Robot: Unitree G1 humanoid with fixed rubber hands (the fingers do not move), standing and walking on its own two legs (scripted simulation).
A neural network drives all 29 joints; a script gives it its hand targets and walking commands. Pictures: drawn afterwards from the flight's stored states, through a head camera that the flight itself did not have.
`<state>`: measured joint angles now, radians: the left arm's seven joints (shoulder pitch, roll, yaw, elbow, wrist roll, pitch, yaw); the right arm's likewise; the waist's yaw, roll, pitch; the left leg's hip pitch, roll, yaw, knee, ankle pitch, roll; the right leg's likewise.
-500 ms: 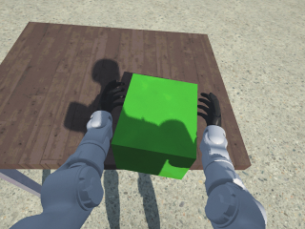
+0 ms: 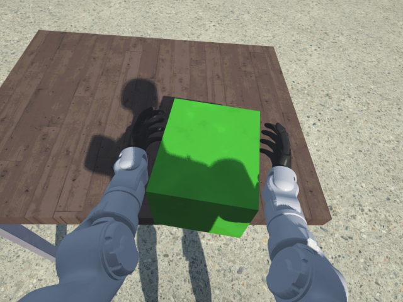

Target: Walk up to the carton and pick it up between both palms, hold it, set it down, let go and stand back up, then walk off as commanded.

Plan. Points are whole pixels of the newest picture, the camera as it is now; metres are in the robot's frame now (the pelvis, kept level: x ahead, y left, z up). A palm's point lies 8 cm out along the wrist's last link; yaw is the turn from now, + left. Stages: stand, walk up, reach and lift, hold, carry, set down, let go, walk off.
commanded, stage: reach and lift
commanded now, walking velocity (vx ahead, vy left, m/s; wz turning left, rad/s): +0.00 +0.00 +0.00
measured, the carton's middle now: (207, 167) +0.43 -0.01 -0.03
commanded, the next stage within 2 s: none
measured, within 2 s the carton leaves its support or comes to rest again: leaves its support in 0.28 s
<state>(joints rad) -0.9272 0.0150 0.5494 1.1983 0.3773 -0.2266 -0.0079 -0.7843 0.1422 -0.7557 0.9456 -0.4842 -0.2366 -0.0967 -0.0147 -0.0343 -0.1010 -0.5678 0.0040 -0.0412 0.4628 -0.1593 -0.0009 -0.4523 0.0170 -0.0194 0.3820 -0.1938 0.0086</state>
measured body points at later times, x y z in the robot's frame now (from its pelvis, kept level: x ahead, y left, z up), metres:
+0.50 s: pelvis -0.01 +0.00 +0.00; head +0.06 +0.03 +0.45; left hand +0.43 +0.15 +0.05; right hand +0.41 -0.15 +0.07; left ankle +0.02 +0.11 -0.74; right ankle -0.02 -0.13 -0.74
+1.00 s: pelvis -0.04 +0.00 +0.01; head -0.03 +0.02 +0.46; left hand +0.39 +0.15 +0.10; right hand +0.37 -0.15 +0.11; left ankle +0.02 +0.11 -0.74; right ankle -0.02 -0.13 -0.74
